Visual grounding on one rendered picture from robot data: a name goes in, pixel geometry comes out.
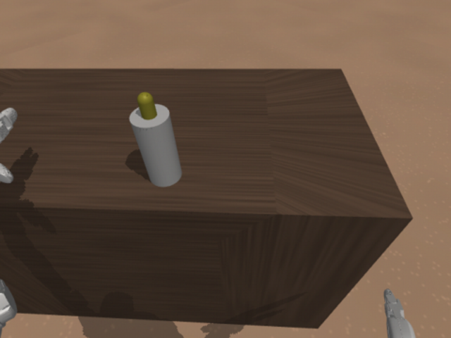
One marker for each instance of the left robot arm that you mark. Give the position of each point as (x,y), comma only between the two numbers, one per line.
(8,307)

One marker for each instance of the left robot hand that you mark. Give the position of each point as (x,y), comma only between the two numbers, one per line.
(7,119)

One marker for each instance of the right robot hand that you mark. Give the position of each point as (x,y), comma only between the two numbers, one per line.
(397,326)

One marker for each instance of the bottle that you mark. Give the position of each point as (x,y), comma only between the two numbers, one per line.
(152,126)

